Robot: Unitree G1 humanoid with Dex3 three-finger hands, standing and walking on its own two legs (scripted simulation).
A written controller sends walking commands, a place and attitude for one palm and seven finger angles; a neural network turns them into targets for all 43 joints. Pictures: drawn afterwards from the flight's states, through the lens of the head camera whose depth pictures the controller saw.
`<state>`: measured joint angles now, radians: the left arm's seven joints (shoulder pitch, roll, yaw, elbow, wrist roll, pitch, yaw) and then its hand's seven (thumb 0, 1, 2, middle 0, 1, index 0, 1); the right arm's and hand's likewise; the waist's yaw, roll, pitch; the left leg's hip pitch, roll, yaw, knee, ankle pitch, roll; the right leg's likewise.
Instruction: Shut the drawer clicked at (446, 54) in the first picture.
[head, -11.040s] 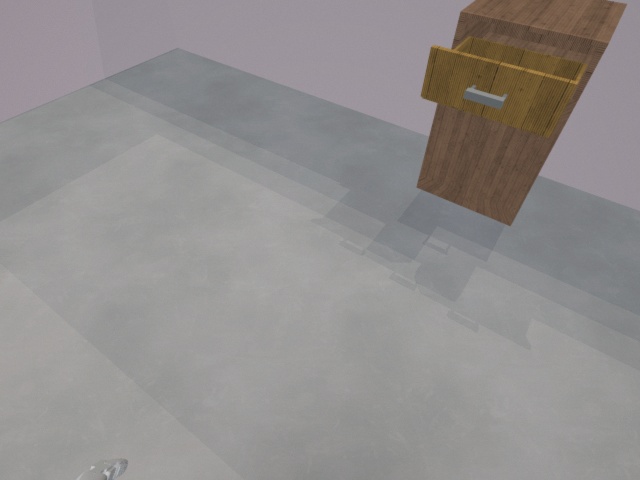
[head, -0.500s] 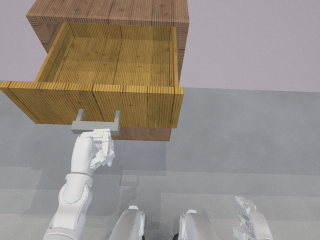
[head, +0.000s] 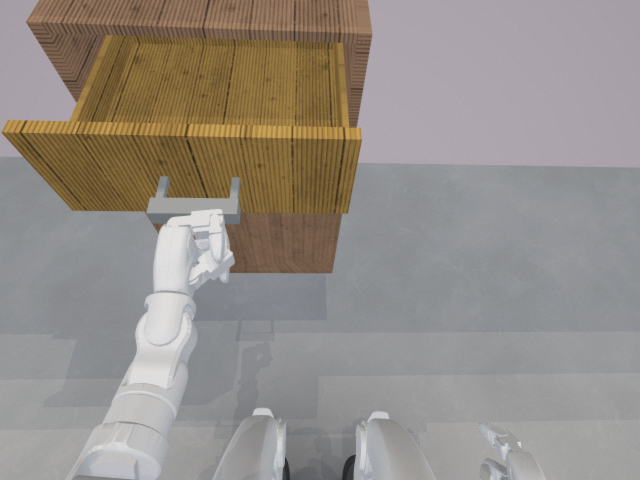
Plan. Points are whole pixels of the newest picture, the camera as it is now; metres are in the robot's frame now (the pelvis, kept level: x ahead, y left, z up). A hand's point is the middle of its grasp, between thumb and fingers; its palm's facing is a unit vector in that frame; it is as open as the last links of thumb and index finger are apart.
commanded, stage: push the drawer shut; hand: left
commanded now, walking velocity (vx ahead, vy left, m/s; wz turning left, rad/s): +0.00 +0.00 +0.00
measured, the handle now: (197, 197) +0.46 +0.17 +0.03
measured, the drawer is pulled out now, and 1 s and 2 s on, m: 0.18 0.06 0.00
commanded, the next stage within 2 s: pull the fist back off the drawer in 1.90 s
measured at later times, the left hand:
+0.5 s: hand (230, 210) +0.45 +0.13 +0.02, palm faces +0.03 -1.00 -0.05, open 2.9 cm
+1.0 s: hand (235, 173) +0.51 +0.13 +0.03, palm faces +0.03 -1.00 -0.05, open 3.1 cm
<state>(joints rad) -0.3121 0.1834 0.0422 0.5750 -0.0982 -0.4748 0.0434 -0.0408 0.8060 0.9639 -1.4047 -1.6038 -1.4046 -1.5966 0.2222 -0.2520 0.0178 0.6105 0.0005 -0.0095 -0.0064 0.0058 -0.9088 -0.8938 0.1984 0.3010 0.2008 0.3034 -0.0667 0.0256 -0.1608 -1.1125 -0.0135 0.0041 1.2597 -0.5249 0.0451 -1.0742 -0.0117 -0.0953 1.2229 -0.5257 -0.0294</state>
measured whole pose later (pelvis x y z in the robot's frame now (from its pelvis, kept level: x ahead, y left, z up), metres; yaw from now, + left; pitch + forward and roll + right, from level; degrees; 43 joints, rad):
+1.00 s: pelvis +0.00 -0.01 -0.01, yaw -2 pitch +27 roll -3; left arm -0.84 0.37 0.31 1.16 -0.04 -0.55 -0.03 0.00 0.78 0.94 -1.40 -1.60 -1.40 -1.60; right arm 0.32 -0.26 0.03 0.65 -0.03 0.06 0.02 0.00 -0.91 -0.89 0.20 0.30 0.20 0.30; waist -0.18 0.04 -0.15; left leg -1.23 0.02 0.00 1.29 -0.53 0.04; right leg -1.19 0.02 -0.10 1.24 -0.51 -0.04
